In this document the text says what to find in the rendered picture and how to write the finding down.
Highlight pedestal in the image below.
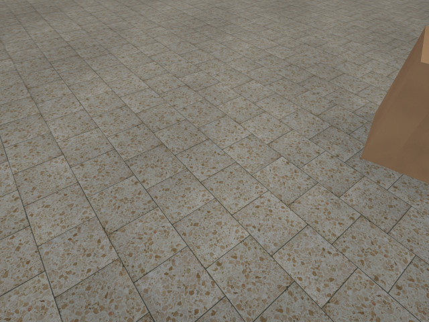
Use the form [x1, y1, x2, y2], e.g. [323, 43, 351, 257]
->
[361, 26, 429, 184]

